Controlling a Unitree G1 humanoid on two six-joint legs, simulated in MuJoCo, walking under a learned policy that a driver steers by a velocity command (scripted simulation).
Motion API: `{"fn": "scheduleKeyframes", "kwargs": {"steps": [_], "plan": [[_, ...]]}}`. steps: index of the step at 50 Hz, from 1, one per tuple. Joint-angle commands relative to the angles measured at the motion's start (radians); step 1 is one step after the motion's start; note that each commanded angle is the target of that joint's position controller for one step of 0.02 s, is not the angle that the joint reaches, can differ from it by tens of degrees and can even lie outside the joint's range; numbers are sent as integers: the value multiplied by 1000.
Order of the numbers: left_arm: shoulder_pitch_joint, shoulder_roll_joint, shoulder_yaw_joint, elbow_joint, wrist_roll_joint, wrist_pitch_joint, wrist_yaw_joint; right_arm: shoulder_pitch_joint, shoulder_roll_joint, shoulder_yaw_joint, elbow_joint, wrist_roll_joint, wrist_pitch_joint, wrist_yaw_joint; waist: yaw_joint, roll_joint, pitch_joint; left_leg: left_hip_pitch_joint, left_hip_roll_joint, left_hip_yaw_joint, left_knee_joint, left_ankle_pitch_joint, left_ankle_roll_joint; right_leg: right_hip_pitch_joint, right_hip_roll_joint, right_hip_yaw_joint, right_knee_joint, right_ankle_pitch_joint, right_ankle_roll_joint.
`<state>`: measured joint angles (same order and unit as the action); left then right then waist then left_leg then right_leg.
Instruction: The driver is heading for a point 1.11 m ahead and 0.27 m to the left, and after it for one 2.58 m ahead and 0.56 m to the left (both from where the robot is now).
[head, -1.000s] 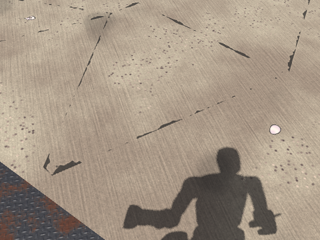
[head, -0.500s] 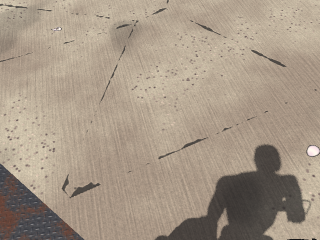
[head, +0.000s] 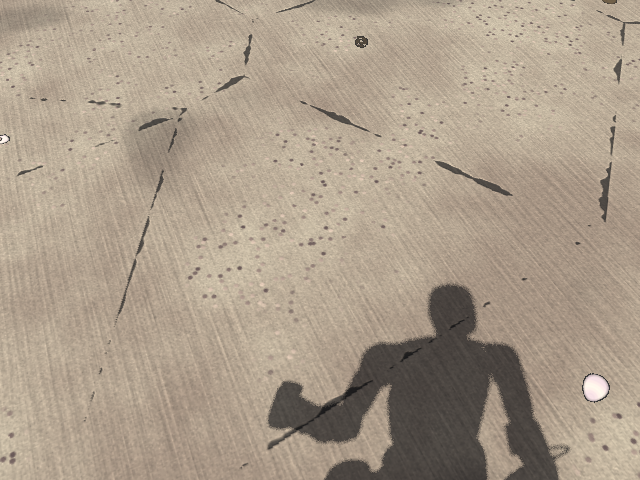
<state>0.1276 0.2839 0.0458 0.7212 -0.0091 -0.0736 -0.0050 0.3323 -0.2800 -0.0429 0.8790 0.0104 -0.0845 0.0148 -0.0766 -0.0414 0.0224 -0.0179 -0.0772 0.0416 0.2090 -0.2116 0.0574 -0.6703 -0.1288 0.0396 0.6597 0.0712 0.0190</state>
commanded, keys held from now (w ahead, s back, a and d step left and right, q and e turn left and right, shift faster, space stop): w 0.36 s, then w+q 0.44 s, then q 0.20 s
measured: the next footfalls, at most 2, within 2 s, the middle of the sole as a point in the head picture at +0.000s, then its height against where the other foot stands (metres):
right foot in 0.16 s outside the picture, level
left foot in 0.68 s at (259, 444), level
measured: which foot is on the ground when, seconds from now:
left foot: down 0.00-0.18, up 0.20-0.66, down 0.68-1.00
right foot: up 0.00-0.14, down 0.16-0.68, up 0.70-1.00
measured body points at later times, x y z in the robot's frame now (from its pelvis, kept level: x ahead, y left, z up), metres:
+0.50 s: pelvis +0.29 -0.05 +0.00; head +0.31 -0.05 +0.45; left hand +0.32 +0.23 -0.12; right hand +0.47 -0.30 -0.11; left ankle +0.46 +0.12 -0.69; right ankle +0.24 -0.14 -0.75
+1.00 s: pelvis +0.56 +0.04 +0.00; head +0.61 +0.07 +0.45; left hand +0.68 +0.35 -0.09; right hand +0.72 -0.22 -0.11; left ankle +0.53 +0.10 -0.75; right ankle +0.76 -0.09 -0.69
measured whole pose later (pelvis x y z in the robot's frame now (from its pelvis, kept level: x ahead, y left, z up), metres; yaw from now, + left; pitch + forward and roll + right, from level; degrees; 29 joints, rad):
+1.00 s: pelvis +0.56 +0.04 +0.00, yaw +19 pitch +2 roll -1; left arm 0.07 0.30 0.05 0.70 0.02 -0.09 0.01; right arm 0.29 -0.29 -0.07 0.74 0.02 -0.02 -0.01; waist -0.05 -0.03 0.06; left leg -0.20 -0.12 -0.12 0.37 -0.19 0.09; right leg -0.66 -0.06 0.10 0.75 -0.10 0.07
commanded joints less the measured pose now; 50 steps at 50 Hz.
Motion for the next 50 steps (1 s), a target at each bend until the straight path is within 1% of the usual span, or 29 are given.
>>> {"fn": "scheduleKeyframes", "kwargs": {"steps": [1,5,6,7,8,9,10,11,12,13,14,16,19,24,27,30,32,34,35,36,37,38,39,40,41,43,45,47,50], "plan": [[-127,48,4,-96,-8,-23,-19,29,-183,-41,-31,9,3,-8,-17,76,65,-39,285,-124,-72,192,152,35,33,-28,-100,41,-10],[-115,86,15,-112,-7,-28,-37,39,-202,-51,-13,12,30,-17,24,106,35,102,337,-142,42,386,119,79,67,-33,-161,-116,-61],[-48,108,26,-97,-5,-28,-36,22,-210,-53,-16,12,35,-19,67,119,-10,110,323,-125,127,553,105,181,97,-59,-175,-146,-82],[95,147,49,-55,-2,-27,-29,7,-195,-46,-20,8,42,-20,143,106,-105,71,274,-84,302,671,79,385,125,-87,-198,-124,-113],[273,211,70,-18,7,-23,-18,12,-147,-24,-43,-11,40,-23,212,41,-259,-109,222,-48,579,491,44,697,-4,46,-142,-89,-171],[337,306,92,3,13,-18,-18,142,-28,12,-64,-11,17,-13,151,-221,-390,-537,34,-26,957,-92,-29,1067,-243,530,-215,-300,-337],[350,199,64,-2,2,-16,-20,89,-105,-2,-47,5,-5,-6,192,-180,-412,-667,38,-163,1078,-356,-23,1083,-261,691,-332,-409,-336],[273,162,48,-10,3,-17,-17,-3,-170,-21,-80,33,-19,1,186,-121,-251,-744,94,-159,1112,-297,-9,964,-233,542,-352,-404,-291],[206,145,42,-20,6,-15,-15,-66,-161,-18,-96,33,-25,0,160,-43,-161,-731,146,-125,1073,-210,-7,824,-193,421,-370,-315,-269],[156,122,34,-22,10,-15,-18,-95,-151,-20,-101,16,-24,-2,132,-4,-87,-706,177,-112,1004,-151,-15,700,-155,335,-403,-221,-261],[126,101,28,-24,19,-21,-19,-78,-142,-24,-95,8,-14,-2,97,-25,-70,-641,207,-121,958,-106,-20,619,-128,278,-434,-162,-250],[109,102,30,-15,12,-32,-22,-41,-103,-17,-80,5,9,-4,66,-35,-58,-581,216,-110,906,-74,-41,541,-106,211,-487,-95,-263],[123,133,40,14,10,-40,-14,-105,-82,-10,-102,-3,24,-8,64,-17,-10,-635,225,-101,770,34,-72,512,-97,115,-536,-29,-269],[163,156,45,54,14,-36,1,-252,-57,0,-137,6,15,10,125,-11,30,-596,185,-67,479,309,-64,535,-65,-51,-569,-47,-211],[206,166,51,89,6,-25,5,-322,-59,-1,-174,12,15,22,152,-4,53,-624,168,-71,402,318,-41,637,-105,-86,-554,-48,-198],[206,173,58,107,-3,-5,11,-352,-70,-6,-207,8,15,39,146,-5,61,-657,152,-57,364,213,-4,757,-145,-110,-488,44,-172],[182,197,66,102,-5,11,21,-309,-96,-20,-216,5,17,47,109,-31,19,-572,104,-1,365,107,29,796,-147,-142,-369,339,-146],[164,194,63,86,0,33,37,-68,-171,-69,-161,8,23,39,-17,-17,-128,-237,18,47,327,105,82,717,-86,-208,-24,550,-93],[191,155,43,58,23,28,44,94,-262,-101,-136,11,32,21,-67,118,-244,75,173,-208,329,133,154,465,-37,-221,304,248,-50],[292,24,0,22,39,-4,22,77,-323,-106,-142,21,29,23,43,336,-345,386,383,-762,201,-110,338,34,182,-103,610,-627,8],[189,118,16,25,1,-40,5,93,-228,-81,-159,19,23,23,-33,214,-365,412,391,-831,101,-205,314,-80,148,66,693,-648,-15],[103,155,25,-6,-29,-62,-3,55,-191,-71,-161,11,16,21,-38,168,-231,312,365,-693,86,-132,273,-141,106,58,676,-554,-37],[68,145,22,-14,-18,-74,2,0,-181,-67,-174,8,13,18,-6,70,-157,175,328,-591,84,-24,248,-112,64,50,606,-473,-44],[55,147,28,-15,8,-75,9,-55,-158,-60,-189,3,14,16,29,40,-102,46,300,-518,66,86,241,-58,40,47,528,-426,-35],[64,153,34,-20,16,-65,11,-97,-148,-55,-210,-13,14,11,65,75,-78,-50,282,-474,56,268,244,13,27,52,501,-408,-22],[99,135,36,-20,26,-41,15,-120,-148,-57,-221,-13,18,2,100,76,-68,-145,256,-377,62,556,246,75,29,36,431,-418,15],[80,106,29,-33,31,-23,22,-107,-178,-67,-218,-7,23,-13,103,71,-60,-212,214,-293,75,715,227,95,62,3,319,-346,46],[27,79,19,-49,33,-16,24,-90,-192,-74,-210,5,39,-28,86,91,-78,-241,164,-242,103,718,183,137,98,-9,174,-213,60],[-64,71,14,-73,19,-15,13,-53,-184,-75,-199,14,70,-48,43,127,-105,-238,132,-257,140,589,123,210,154,-7,-16,-39,59]]}}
